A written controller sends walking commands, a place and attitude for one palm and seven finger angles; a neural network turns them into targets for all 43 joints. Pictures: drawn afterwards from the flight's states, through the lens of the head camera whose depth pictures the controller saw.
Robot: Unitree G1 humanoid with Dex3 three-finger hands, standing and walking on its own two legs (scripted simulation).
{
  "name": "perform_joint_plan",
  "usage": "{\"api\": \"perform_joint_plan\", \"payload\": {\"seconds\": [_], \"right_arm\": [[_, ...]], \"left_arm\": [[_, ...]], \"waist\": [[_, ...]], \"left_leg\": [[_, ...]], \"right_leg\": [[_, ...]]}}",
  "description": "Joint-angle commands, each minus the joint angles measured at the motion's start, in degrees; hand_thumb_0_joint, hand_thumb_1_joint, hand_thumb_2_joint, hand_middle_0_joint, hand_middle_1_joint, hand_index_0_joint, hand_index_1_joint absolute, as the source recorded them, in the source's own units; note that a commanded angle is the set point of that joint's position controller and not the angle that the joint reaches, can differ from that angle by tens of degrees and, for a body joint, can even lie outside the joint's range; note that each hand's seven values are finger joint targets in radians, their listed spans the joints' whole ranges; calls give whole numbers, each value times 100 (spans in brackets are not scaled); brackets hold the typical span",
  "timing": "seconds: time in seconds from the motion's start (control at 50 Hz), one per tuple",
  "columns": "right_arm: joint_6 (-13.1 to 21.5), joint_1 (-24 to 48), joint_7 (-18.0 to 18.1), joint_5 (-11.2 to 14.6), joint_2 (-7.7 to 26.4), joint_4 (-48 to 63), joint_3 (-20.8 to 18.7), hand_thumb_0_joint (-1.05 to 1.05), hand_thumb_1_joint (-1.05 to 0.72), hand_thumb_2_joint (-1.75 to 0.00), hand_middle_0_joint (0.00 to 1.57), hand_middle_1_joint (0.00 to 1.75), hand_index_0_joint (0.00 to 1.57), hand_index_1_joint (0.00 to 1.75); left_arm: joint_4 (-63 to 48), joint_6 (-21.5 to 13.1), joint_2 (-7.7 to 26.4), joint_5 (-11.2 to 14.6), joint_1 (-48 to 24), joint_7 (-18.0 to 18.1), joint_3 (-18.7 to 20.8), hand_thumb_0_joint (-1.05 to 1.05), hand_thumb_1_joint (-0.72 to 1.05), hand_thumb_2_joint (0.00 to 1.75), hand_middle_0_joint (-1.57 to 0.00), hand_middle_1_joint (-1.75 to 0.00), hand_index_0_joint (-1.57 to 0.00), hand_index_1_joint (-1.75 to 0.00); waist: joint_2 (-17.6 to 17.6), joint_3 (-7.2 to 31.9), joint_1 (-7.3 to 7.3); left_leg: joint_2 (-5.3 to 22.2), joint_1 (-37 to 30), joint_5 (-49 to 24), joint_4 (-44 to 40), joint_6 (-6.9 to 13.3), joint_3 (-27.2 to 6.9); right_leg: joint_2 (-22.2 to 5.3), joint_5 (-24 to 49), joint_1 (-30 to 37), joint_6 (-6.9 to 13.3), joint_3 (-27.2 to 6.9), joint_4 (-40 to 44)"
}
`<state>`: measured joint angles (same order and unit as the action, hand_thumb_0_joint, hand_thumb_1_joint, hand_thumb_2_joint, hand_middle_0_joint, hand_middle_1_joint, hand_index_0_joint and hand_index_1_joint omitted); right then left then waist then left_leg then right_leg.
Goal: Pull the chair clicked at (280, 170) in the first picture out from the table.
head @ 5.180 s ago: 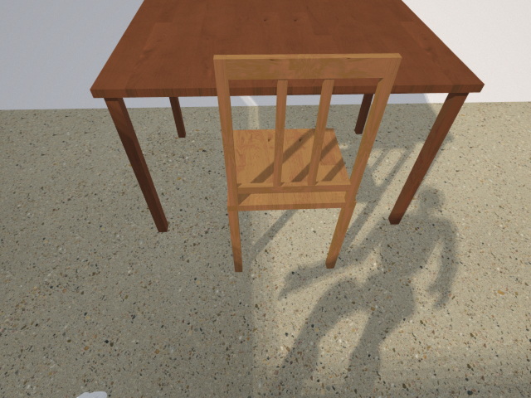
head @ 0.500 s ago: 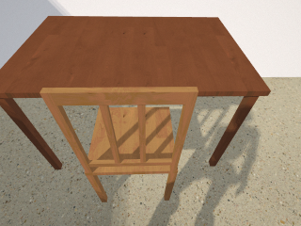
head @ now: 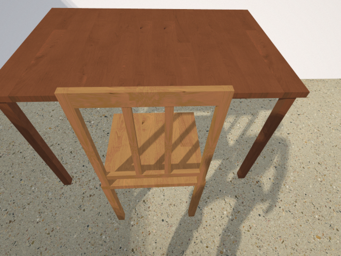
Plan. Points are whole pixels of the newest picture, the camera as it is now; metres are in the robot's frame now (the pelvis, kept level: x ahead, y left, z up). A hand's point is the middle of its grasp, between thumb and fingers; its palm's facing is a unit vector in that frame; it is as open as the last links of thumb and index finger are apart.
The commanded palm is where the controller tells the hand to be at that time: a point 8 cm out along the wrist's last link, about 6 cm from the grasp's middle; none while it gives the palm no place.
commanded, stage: look again from close up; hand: left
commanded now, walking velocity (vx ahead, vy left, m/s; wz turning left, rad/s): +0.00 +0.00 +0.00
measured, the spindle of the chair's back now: (134, 145) +0.44 +0.14 -0.06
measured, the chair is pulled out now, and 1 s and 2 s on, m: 0.00 0.00 0.00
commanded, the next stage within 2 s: raise the hand toward the chair's back in 0.46 s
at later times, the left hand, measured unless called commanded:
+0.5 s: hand out of the picture -0.02 +0.15 -0.17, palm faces +0.01 -0.98 -0.17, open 7.4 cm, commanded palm none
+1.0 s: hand out of the picture +0.14 +0.13 -0.06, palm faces +0.11 -0.99 +0.00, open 9.3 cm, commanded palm +0.12 +0.21 -0.05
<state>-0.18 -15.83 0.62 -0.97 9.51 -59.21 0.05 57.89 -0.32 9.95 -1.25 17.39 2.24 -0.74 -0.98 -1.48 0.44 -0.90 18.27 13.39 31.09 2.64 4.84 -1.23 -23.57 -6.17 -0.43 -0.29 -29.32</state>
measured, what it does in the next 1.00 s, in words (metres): lowers itself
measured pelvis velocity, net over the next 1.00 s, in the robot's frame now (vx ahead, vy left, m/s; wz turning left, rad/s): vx -0.06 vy -0.05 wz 0.03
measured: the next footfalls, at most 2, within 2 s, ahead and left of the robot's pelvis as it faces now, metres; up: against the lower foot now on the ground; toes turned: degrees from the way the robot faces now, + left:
none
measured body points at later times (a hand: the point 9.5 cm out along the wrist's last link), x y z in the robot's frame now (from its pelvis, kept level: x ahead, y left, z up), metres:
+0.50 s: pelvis +0.01 -0.01 +0.01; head +0.03 +0.00 +0.46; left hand -0.02 +0.21 -0.16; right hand +0.04 -0.24 -0.15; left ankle +0.04 +0.09 -0.73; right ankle -0.09 -0.13 -0.73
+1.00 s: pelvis -0.06 -0.05 -0.09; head -0.03 -0.05 +0.36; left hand +0.13 +0.19 -0.06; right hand +0.18 -0.30 -0.13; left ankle +0.03 +0.09 -0.73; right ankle -0.09 -0.12 -0.73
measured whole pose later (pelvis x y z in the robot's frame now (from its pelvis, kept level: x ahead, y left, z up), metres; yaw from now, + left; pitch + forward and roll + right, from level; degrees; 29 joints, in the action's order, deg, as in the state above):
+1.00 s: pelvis -0.06 -0.05 -0.09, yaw +2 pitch +12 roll +0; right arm 9.8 -6.7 2.7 0.9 14.3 -29.6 -4.0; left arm 8.5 -25.5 8.6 12.7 23.1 -12.7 7.2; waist -0.8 9.9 -0.8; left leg 2.6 55.4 21.6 64.5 -1.3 0.1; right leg 1.2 -38.0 -43.6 4.4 5.3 -69.0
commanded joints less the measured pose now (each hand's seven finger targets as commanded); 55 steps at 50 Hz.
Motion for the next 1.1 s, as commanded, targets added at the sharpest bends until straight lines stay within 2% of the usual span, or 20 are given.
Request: {"api": "perform_joint_plan", "payload": {"seconds": [0.0,0.28,0.52,0.54,0.56,0.58,0.6,0.62,0.64,0.66,0.68,0.72,0.74,0.78,0.8,0.82,0.84,0.92,1.0,1.08], "right_arm": [[186,-96,48,59,607,211,-90,0,-90,-90,20,30,20,30],[228,-86,91,88,612,-137,-43,0,-90,-90,20,30,20,30],[214,5,96,98,565,-286,-17,0,-90,-90,20,30,20,30],[253,293,58,59,734,135,-55,0,-90,-90,20,30,20,30],[977,-119,240,298,1626,2052,-306,0,-90,-90,20,30,20,30],[1562,290,421,277,1048,1698,-72,0,-90,-90,20,30,20,30],[1744,265,341,473,827,1718,-167,0,-90,-90,20,30,20,30],[1787,203,342,422,844,1651,-175,0,-90,-90,20,30,20,30],[1809,352,342,416,982,1917,-243,0,-90,-90,20,30,20,30],[1822,334,348,307,1247,2021,-326,0,-90,-90,20,30,20,30],[1834,394,352,181,1229,2176,-310,0,-90,-90,20,30,20,30],[1830,552,227,38,1172,2376,-447,0,-90,-90,20,30,20,30],[1795,769,184,9,1140,2539,-516,0,-90,-90,20,30,20,30],[1761,1068,87,51,1104,2794,-577,0,-90,-90,20,30,20,30],[1738,1152,33,122,1063,2853,-594,0,-90,-90,20,30,20,30],[1660,1208,18,137,1088,3118,-592,0,-90,-90,20,30,20,30],[1560,1306,45,175,1068,3368,-590,0,-90,-90,20,30,20,30],[1221,1328,227,236,926,3947,-465,0,-90,-90,20,30,20,30],[1204,879,413,180,855,3774,-406,0,-90,-90,20,30,20,30],[1444,801,531,217,945,3525,-270,0,-90,-90,20,30,20,30]], "left_arm": [[-129,-70,514,8,598,34,85,0,90,90,-20,-30,-20,-30],[133,-96,506,29,785,65,35,0,90,90,-20,-30,-20,-30],[210,-114,461,28,808,63,26,0,90,90,-20,-30,-20,-30],[297,-267,470,-92,891,246,47,0,90,90,-20,-30,-20,-30],[-8756,-1311,1634,1071,-3078,274,514,0,88,89,-20,-30,-20,-30],[-7274,-1068,1183,647,-844,562,563,0,85,88,-20,-29,-20,-29],[-6408,-328,454,631,839,717,32,0,83,87,-19,-29,-19,-29],[-6233,-251,-454,875,680,594,-407,0,81,86,-19,-29,-19,-29],[-6211,-442,-472,952,462,451,-496,0,78,85,-19,-28,-19,-28],[-6001,-738,-17,948,274,340,-65,0,76,84,-19,-28,-19,-28],[-5674,-1104,-63,948,372,184,-14,0,74,83,-18,-27,-18,-27],[-4971,-1887,-227,942,1204,-290,314,0,69,81,-18,-27,-18,-27],[-4698,-2296,-259,1098,1717,-610,508,0,67,80,-18,-26,-18,-26],[-4786,-3106,-89,1427,1681,-1327,819,0,62,78,-17,-26,-17,-26],[-4623,-3380,267,1520,1773,-1660,1250,0,60,77,-17,-25,-17,-25],[-4848,-3424,528,1583,1609,-1778,1444,0,57,76,-17,-25,-17,-25],[-5038,-3315,699,1648,1451,-1791,1643,0,55,75,-16,-25,-16,-25],[-6480,-2887,855,1618,250,-1431,1490,0,46,71,-16,-23,-16,-23],[-7390,-3342,1055,1487,-600,-1142,1433,0,36,67,-15,-22,-15,-22],[-6833,-3444,851,1617,-728,-1584,966,0,27,63,-14,-20,-14,-20]], "waist": [[97,-112,-96],[60,-14,-64],[-65,-265,-82],[331,-397,-70],[1362,2470,596],[2207,2622,0],[1689,1942,177],[738,957,232],[-44,290,267],[-573,278,427],[-985,151,483],[-1039,937,121],[-1505,1214,-154],[-1207,1551,-347],[-512,1570,-516],[-63,1795,-540],[-182,1976,-545],[147,1979,-274],[271,1864,148],[350,1572,362]], "left_leg": [[670,-718,-460,-837,108,-951],[700,-1207,-1508,-739,86,-792],[666,-1102,-1374,-801,65,-759],[707,-976,-2502,444,-103,-587],[192,-2593,-2931,-270,-29,-569],[609,-3363,-3483,-589,-28,-683],[512,-2496,-2873,-648,-144,-922],[482,-1618,-2404,-549,-60,-821],[465,-839,-1236,-227,-33,-849],[284,-247,-414,251,-20,-786],[186,204,-205,680,-5,-783],[142,702,-948,1467,-106,-685],[149,1211,-927,1769,-172,-621],[54,2057,-493,2260,-252,-519],[34,2289,-434,2436,-305,-482],[-9,2324,-300,2522,-273,-357],[-21,2395,-140,2598,-232,-293],[8,2679,540,2931,-110,-330],[233,2697,622,3284,-37,-508],[304,2881,837,3382,-30,-655]], "right_leg": [[-262,760,-776,273,-312,673],[-413,1531,-630,193,-327,798],[-471,1800,-570,205,-328,981],[-590,3564,-1051,95,-666,974],[-112,3469,-813,190,261,105],[154,1776,-1195,286,341,-659],[187,760,-1787,180,416,-1000],[124,558,-1949,136,519,-932],[156,463,-2184,100,631,-427],[163,694,-2470,79,648,-159],[164,688,-2888,49,666,-326],[223,1520,-3291,96,736,-1275],[238,1782,-3375,65,672,-1692],[132,1926,-3517,26,391,-2214],[49,2084,-3492,83,200,-2374],[31,1809,-3424,111,92,-2419],[32,1444,-3359,94,-22,-2394],[-23,161,-3709,4,-632,-2117],[41,-156,-4230,-55,-757,-2054],[66,-483,-4494,-71,-739,-1955]]}}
